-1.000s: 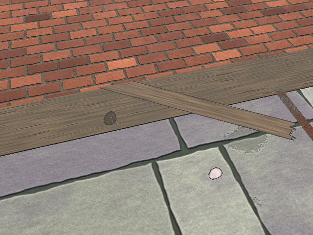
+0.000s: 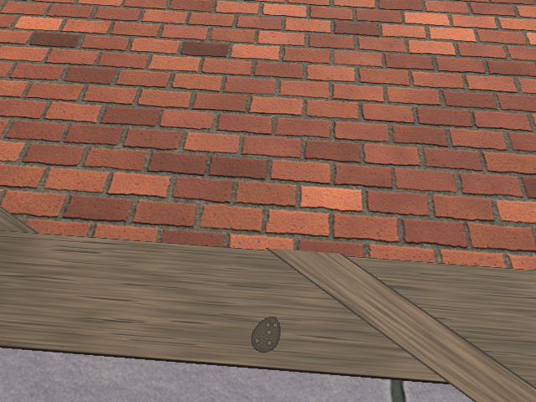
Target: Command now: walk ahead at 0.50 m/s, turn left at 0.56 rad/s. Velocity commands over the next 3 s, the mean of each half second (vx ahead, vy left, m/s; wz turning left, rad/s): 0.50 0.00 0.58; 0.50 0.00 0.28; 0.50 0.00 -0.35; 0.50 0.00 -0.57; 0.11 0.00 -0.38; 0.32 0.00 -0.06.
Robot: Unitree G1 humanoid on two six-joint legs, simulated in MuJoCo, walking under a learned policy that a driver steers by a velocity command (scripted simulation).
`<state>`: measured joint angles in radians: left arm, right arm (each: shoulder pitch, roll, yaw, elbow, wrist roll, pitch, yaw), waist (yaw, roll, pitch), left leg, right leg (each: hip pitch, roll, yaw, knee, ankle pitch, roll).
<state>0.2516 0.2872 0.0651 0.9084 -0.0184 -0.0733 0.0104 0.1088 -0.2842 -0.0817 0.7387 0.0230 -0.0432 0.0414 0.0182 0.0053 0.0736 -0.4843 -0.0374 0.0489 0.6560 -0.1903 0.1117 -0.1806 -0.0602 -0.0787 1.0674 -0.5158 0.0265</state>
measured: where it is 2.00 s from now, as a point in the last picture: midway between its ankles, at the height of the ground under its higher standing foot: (202, 192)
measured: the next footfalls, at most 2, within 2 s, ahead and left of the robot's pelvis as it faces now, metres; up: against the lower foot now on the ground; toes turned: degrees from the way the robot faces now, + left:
right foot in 0.42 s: +0.45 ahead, -0.09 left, +0.00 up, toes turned +18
left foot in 0.92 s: +0.59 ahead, +0.26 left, +0.00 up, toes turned +27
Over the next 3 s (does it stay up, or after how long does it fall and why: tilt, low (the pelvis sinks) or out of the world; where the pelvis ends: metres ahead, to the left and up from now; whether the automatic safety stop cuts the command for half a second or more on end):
stays up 1.35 0.18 -0.02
